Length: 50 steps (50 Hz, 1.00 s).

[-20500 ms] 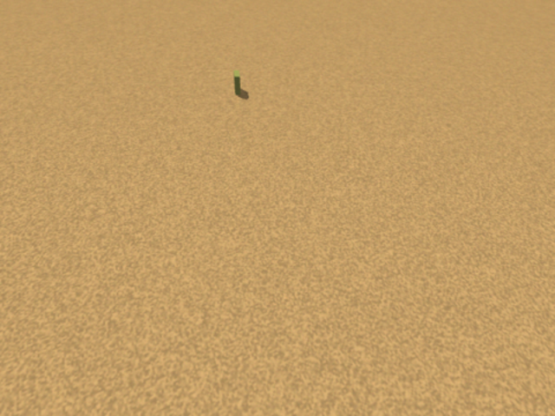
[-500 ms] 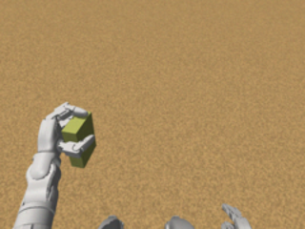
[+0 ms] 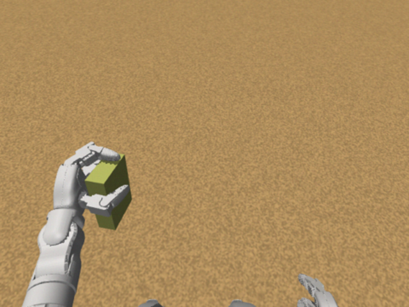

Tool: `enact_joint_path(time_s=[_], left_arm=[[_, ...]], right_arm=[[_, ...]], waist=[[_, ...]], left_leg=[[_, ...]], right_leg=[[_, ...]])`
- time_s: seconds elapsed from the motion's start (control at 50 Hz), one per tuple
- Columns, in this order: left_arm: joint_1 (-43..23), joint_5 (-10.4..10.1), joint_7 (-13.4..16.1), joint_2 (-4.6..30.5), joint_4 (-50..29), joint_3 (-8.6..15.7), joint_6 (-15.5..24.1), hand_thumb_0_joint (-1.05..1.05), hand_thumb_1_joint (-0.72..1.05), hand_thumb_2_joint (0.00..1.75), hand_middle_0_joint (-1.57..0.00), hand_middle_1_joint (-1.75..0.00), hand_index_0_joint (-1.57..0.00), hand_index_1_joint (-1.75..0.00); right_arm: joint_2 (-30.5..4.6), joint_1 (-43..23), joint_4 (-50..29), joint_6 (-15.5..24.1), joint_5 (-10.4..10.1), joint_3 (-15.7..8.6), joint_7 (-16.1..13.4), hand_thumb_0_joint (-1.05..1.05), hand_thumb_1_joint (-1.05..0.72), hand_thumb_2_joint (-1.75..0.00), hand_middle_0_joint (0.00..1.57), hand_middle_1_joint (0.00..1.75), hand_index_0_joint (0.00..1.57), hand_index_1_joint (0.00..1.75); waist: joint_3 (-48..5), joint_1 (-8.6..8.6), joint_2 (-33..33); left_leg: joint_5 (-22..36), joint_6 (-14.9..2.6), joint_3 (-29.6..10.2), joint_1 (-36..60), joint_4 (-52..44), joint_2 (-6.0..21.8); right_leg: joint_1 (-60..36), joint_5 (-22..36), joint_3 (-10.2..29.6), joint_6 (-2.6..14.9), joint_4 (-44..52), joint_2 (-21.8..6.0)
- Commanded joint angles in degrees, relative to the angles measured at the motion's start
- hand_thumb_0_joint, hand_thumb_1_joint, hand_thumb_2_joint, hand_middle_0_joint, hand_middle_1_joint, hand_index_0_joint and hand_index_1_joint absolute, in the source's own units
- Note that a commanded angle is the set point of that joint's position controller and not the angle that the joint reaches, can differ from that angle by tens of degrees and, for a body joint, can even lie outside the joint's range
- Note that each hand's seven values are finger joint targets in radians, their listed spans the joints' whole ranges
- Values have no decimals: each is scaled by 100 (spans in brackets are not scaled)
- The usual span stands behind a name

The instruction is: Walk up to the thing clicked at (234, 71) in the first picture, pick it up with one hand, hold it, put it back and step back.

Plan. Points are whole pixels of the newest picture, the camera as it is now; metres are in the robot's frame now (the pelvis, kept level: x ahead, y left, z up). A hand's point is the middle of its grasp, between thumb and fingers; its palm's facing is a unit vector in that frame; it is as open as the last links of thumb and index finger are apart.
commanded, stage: hold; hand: left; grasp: from the side
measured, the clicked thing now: (111, 191) +0.34 +0.17 +0.01
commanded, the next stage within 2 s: none
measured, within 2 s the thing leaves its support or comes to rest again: neither
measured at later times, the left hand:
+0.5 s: hand (103, 186) +0.33 +0.17 +0.06, palm faces +0.03 -1.00 -0.01, open 8.7 cm
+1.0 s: hand (98, 187) +0.32 +0.18 +0.07, palm faces +0.03 -1.00 -0.01, open 8.7 cm
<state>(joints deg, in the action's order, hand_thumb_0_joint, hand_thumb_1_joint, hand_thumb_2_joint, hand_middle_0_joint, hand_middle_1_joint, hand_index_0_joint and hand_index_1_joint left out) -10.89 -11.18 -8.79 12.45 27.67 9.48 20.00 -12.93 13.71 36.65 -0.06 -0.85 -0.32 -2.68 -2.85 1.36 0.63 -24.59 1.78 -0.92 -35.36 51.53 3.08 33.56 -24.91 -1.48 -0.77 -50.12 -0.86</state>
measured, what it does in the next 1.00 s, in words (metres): stands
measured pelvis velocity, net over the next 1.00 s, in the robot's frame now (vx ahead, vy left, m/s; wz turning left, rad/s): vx -0.01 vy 0.00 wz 0.00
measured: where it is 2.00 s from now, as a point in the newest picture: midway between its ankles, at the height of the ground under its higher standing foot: outside the picture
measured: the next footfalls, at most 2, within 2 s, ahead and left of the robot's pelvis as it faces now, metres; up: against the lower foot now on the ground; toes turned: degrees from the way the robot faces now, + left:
none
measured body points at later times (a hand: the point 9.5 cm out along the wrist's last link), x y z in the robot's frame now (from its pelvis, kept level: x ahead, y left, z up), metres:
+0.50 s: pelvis -0.01 +0.00 +0.01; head +0.03 +0.01 +0.46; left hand +0.32 +0.22 +0.07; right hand +0.12 -0.25 -0.10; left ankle +0.01 +0.14 -0.69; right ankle +0.00 -0.13 -0.69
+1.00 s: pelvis -0.01 +0.00 +0.01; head +0.02 +0.01 +0.46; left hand +0.31 +0.23 +0.07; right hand +0.12 -0.24 -0.10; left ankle +0.01 +0.14 -0.69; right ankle +0.00 -0.13 -0.69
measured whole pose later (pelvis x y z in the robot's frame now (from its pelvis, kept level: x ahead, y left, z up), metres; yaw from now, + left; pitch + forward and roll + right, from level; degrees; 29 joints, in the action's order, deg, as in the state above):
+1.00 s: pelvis -0.01 +0.00 +0.01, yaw +0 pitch +5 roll -1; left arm -10.2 -10.9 -8.7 12.7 28.4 9.2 20.5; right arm -12.5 13.3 37.8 1.2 -1.0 0.0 -2.5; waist -1.6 1.1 0.5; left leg -21.8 1.4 -0.6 -30.8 47.5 2.7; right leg 29.0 -22.0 -1.2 -1.1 -45.9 -1.1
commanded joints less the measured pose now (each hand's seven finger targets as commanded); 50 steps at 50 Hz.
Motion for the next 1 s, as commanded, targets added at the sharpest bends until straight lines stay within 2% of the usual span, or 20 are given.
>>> enact_joint_path(time_s=[0.0, 0.08, 0.12, 0.24, 0.28, 0.32, 0.38, 0.42, 0.44, 0.52, 0.54, 0.62, 0.66, 0.7, 0.76, 0.84, 0.9, 0.94, 0.96, 0.98], left_arm=[[-1537, -9, 72, 719, -1226, 217, 374, 0, 20, 123, -122, -140, -123, -140], [-1520, 25, 89, 758, -1140, 218, 358, 0, 22, 125, -123, -142, -124, -142], [-1731, 3, 89, 854, -1505, 230, 394, 0, 21, 123, -122, -141, -123, -141], [-1405, 12, 130, 671, -1155, 202, 294, 0, 24, 126, -122, -141, -123, -141], [-1573, 28, 148, 892, -1284, 371, 336, 0, 24, 126, -123, -142, -124, -142], [-1477, 21, 130, 680, -1150, 220, 355, 0, 23, 125, -121, -141, -123, -141], [-1523, 11, 96, 670, -1410, 126, 365, 0, 23, 125, -122, -142, -123, -142], [-1546, 44, 110, 831, -1387, 232, 343, 0, 19, 125, -122, -143, -123, -142], [-1397, 44, 104, 702, -1113, 162, 324, 0, 20, 124, -122, -142, -124, -142], [-1409, 9, 76, 701, -1024, 201, 363, 0, 20, 126, -122, -143, -124, -143], [-1588, -6, 70, 889, -1334, 339, 420, 0, 20, 125, -122, -143, -124, -142], [-1463, -22, 31, 658, -1220, 157, 444, 0, 22, 124, -120, -141, -122, -141], [-1765, -19, 47, 858, -1484, 270, 492, 0, 22, 125, -120, -141, -122, -141], [-1403, 9, 42, 698, -1111, 177, 447, 0, 22, 125, -120, -142, -122, -141], [-1746, -12, 49, 871, -1417, 281, 541, 0, 19, 126, -122, -143, -123, -143], [-1439, -63, 30, 694, -1220, 179, 459, 0, 21, 124, -120, -141, -122, -140], [-1478, -37, 9, 720, -956, 179, 417, 0, 17, 126, -121, -143, -123, -143], [-1814, -21, 25, 869, -1377, 249, 479, 0, 18, 126, -120, -142, -122, -142], [-1638, -11, 23, 852, -1271, 252, 447, 0, 21, 126, -120, -141, -122, -141], [-1504, -36, 8, 682, -1203, 123, 434, 0, 20, 126, -121, -142, -122, -142]], right_arm=[[-764, -76, -690, 209, 9, -275, -55, 0, -89, -90, 20, 30, 20, 30], [-786, -153, -705, 208, 1, -281, -53, 0, -88, -90, 20, 30, 20, 30], [-771, -159, -710, 204, -7, -263, -59, 0, -88, -90, 20, 30, 20, 30], [-774, -181, -712, 196, -13, -268, -51, 0, -88, -89, 20, 30, 20, 30], [-775, -226, -684, 206, -5, -278, -45, 0, -88, -89, 20, 30, 20, 30], [-728, -234, -710, 208, 6, -253, -42, 0, -88, -89, 20, 30, 20, 30], [-774, -253, -743, 242, 4, -271, -48, 0, -88, -89, 20, 30, 20, 30], [-779, -239, -717, 249, -15, -272, -51, 0, -88, -90, 20, 30, 20, 30], [-785, -241, -720, 243, -9, -261, -45, 0, -88, -90, 20, 30, 20, 30], [-775, -268, -684, 274, -12, -263, -35, 0, -88, -90, 20, 30, 20, 30], [-772, -246, -681, 277, -13, -266, -35, 0, -88, -90, 20, 30, 20, 30], [-762, -258, -681, 299, -5, -247, -25, 0, -88, -90, 20, 30, 20, 30], [-781, -261, -651, 333, 6, -269, -26, 0, -88, -90, 20, 30, 20, 30], [-761, -301, -689, 330, -10, -246, -22, 0, -88, -90, 20, 30, 20, 30], [-807, -315, -673, 351, -17, -268, -11, 0, -88, -90, 20, 30, 20, 30], [-766, -281, -667, 370, -18, -229, -28, 0, -88, -90, 20, 30, 20, 30], [-793, -260, -609, 388, -25, -251, -23, 0, -88, -90, 20, 30, 20, 30], [-785, -258, -588, 384, -8, -272, -38, 0, -88, -90, 20, 30, 20, 30], [-798, -203, -595, 378, -14, -275, -34, 0, -88, -90, 20, 30, 20, 30], [-772, -211, -610, 386, -16, -248, -26, 0, -88, -90, 20, 30, 20, 30]], waist=[[-1815, 63, 25], [-1513, 70, -23], [-1606, 47, 35], [-1419, 45, -40], [-1361, 5, -31], [-1328, 56, -101], [-1569, 41, 53], [-1599, 7, 93], [-1311, 67, -3], [-1257, 70, -117], [-1388, -16, 7], [-1299, 51, -37], [-1563, 32, 91], [-1243, 24, 48], [-1355, 13, 291], [-1450, -6, -3], [-1139, 85, -62], [-1311, 26, 89], [-1416, 31, 15], [-1268, 21, 60]], left_leg=[[1652, -193, 125, 1063, -671, -226], [1450, -192, 125, 1017, -801, -232], [1441, -193, 155, 1060, -830, -253], [1493, -180, 134, 1108, -938, -225], [1327, -192, 161, 1000, -949, -242], [1258, -205, 167, 1017, -970, -250], [1422, -191, 162, 1255, -995, -247], [1435, -179, 146, 1274, -1037, -242], [1333, -184, 137, 1168, -1059, -229], [1235, -202, 128, 1059, -1061, -222], [1227, -198, 153, 1060, -1059, -248], [1147, -183, 149, 1136, -1097, -241], [1205, -181, 153, 1200, -1067, -246], [1116, -175, 136, 1138, -1119, -236], [939, -128, 78, 1283, -1216, -199], [1097, -147, 87, 1260, -1170, -205], [1060, -181, 122, 1084, -1142, -227], [1106, -171, 144, 1164, -1121, -240], [1163, -172, 123, 1255, -1145, -227], [1159, -168, 131, 1220, -1157, -240]], right_leg=[[-874, 1990, -17, 61, 734, 128], [-817, 1784, -29, 66, 832, 136], [-951, 1800, 1, 56, 879, 112], [-934, 1794, -58, 85, 924, 152], [-921, 1659, -32, 69, 983, 126], [-931, 1597, -21, 60, 1012, 127], [-1054, 1752, -9, 71, 1017, 123], [-1122, 1737, -30, 78, 1026, 126], [-950, 1638, -44, 83, 1034, 144], [-924, 1548, -52, 78, 1054, 133], [-1062, 1545, -20, 73, 1075, 104], [-978, 1450, -41, 90, 1093, 125], [-1064, 1524, -14, 87, 1074, 112], [-940, 1407, -46, 98, 1098, 126], [-857, 1205, -91, 141, 1058, 158], [-1048, 1341, -83, 115, 1108, 154], [-924, 1369, -46, 93, 1128, 130], [-944, 1397, -23, 99, 1125, 113], [-1004, 1430, -48, 104, 1128, 126], [-1007, 1433, -46, 102, 1134, 122]])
